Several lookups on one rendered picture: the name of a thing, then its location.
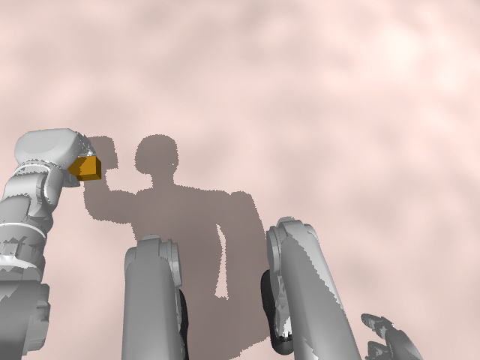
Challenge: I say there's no right robot hand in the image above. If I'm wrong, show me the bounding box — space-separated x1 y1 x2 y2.
361 313 423 360

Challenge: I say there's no right robot foot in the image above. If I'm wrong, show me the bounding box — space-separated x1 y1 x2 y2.
261 269 294 356

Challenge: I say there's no left robot hand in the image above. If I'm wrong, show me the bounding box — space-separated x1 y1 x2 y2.
14 128 97 188

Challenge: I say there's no left robot arm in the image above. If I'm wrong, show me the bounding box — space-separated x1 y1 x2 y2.
0 160 65 360

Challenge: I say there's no small box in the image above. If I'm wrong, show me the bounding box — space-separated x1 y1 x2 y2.
68 156 101 182

